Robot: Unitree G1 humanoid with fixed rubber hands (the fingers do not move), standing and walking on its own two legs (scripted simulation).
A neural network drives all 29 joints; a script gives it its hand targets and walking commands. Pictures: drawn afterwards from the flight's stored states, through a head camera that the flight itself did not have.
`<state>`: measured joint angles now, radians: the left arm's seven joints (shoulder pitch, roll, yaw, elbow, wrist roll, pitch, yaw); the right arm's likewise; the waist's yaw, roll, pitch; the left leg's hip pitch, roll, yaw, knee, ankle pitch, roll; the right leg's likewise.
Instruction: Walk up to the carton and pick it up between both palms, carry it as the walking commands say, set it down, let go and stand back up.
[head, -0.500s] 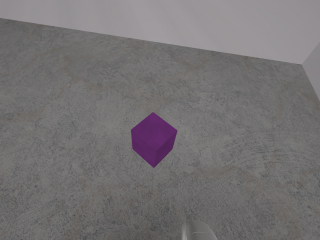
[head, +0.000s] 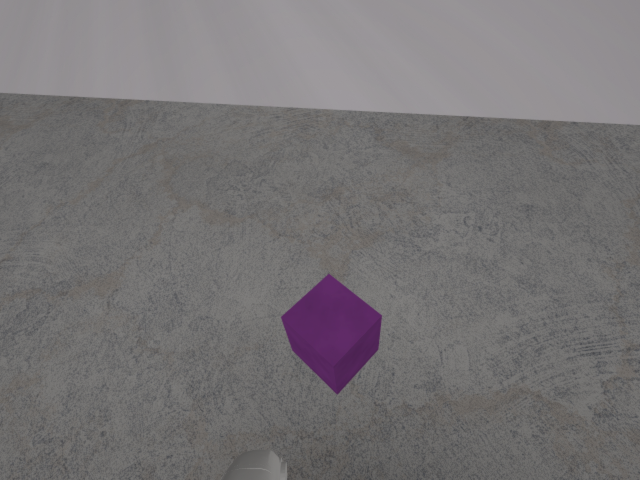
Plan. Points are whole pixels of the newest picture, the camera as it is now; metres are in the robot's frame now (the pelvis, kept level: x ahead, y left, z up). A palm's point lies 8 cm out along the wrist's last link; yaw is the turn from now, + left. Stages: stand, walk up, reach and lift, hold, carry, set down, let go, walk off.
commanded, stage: walk up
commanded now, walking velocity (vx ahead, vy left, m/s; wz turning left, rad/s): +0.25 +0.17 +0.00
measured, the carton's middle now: (333, 334) +0.57 +0.03 -0.66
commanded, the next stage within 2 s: none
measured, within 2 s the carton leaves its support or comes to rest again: neither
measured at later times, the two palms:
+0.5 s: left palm out of the picture +0.06 +0.30 -0.15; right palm out of the picture +0.13 -0.16 -0.14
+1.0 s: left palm out of the picture +0.06 +0.28 -0.15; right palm out of the picture +0.08 -0.16 -0.15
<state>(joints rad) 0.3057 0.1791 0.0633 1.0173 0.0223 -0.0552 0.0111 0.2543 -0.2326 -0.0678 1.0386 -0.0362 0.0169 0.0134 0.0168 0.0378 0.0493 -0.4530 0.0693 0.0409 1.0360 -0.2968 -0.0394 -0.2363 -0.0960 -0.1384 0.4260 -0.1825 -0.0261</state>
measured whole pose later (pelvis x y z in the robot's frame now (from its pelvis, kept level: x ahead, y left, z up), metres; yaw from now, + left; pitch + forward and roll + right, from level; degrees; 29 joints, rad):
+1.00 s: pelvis +0.08 +0.06 +0.00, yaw +0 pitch -2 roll +0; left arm 0.30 0.14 0.02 1.14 0.01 -0.01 0.04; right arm 0.27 -0.15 -0.01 1.14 -0.01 -0.01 -0.03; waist 0.00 0.00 0.04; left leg -0.17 0.03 0.08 0.37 -0.17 0.00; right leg -0.09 -0.03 -0.05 0.36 -0.24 0.02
